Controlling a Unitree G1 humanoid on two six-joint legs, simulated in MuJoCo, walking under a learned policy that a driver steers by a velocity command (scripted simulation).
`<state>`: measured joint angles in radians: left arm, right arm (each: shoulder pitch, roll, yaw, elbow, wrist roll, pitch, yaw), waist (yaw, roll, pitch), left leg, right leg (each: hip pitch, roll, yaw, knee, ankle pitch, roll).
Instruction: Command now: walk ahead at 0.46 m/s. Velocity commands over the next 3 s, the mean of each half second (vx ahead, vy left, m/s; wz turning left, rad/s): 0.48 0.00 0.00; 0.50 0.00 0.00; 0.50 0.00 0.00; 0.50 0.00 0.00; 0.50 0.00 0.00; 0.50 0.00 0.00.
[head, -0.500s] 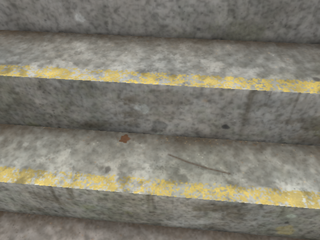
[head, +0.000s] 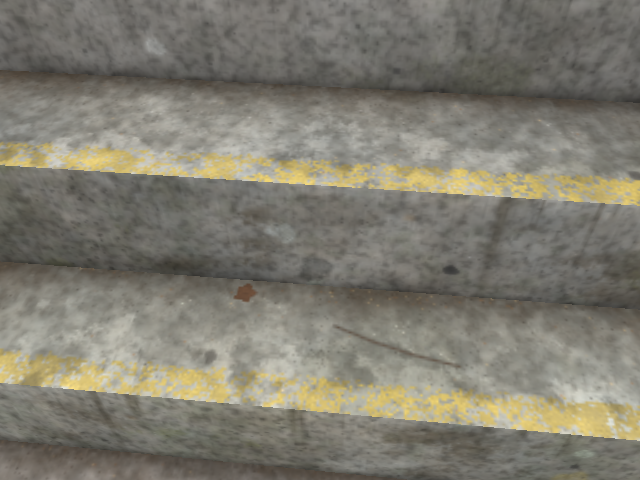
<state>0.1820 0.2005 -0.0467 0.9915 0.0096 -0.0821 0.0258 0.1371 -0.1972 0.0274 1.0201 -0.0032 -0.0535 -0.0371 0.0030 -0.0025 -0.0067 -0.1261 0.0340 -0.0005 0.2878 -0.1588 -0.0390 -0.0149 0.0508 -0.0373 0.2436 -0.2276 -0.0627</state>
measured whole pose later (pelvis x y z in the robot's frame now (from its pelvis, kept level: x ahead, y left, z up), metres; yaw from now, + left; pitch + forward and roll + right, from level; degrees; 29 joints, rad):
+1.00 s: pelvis -0.01 +0.01 +0.00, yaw -1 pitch +0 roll +0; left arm 0.10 0.25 -0.08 0.99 0.02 -0.08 0.01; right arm 0.07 -0.24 0.04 0.99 -0.01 -0.06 -0.02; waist 0.01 0.00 0.00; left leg -0.11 0.03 0.01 0.22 -0.11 -0.03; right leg -0.02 0.04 -0.03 0.20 -0.19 -0.05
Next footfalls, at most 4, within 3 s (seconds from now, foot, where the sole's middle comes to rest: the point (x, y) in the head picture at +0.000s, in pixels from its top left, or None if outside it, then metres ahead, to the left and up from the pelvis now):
none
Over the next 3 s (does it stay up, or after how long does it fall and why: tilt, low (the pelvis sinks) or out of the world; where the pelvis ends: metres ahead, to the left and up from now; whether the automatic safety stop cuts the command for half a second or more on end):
stays up -0.01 0.01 0.00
